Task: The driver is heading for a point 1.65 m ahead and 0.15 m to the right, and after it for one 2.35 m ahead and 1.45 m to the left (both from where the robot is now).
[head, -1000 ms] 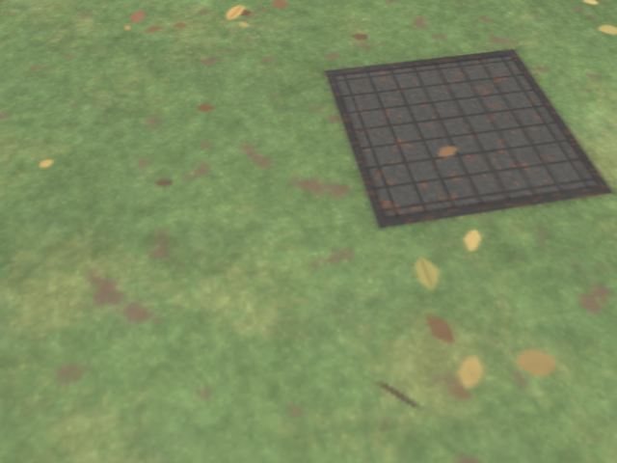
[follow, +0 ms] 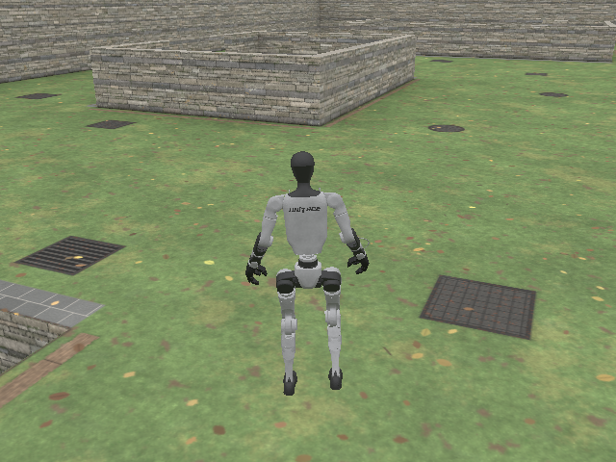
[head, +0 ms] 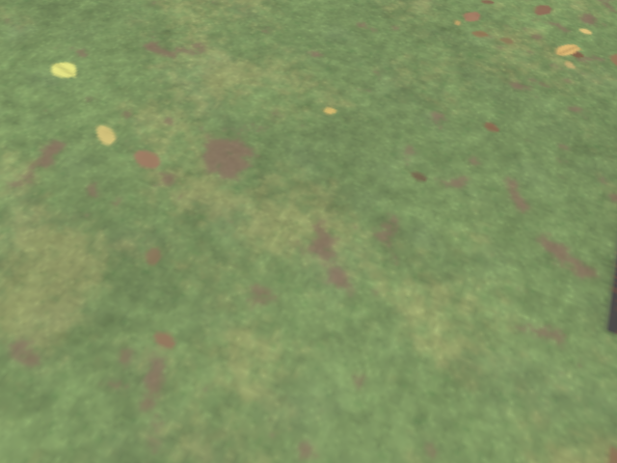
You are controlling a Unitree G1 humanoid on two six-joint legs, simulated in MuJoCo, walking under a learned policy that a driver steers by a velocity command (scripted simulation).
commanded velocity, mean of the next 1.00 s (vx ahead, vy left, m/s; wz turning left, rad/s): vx -0.05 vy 0.00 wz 0.14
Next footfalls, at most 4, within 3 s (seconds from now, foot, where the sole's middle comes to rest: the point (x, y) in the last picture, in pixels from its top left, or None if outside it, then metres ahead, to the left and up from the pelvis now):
0.44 right None -0.03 -0.16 -0.77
0.78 left None -0.12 0.08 -0.77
1.52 left None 0.30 0.10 -0.77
2.06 right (355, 379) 0.62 -0.11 -0.77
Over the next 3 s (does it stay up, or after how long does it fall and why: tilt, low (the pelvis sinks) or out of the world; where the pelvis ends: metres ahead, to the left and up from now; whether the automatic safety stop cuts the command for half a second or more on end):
stays up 0.94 0.06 0.01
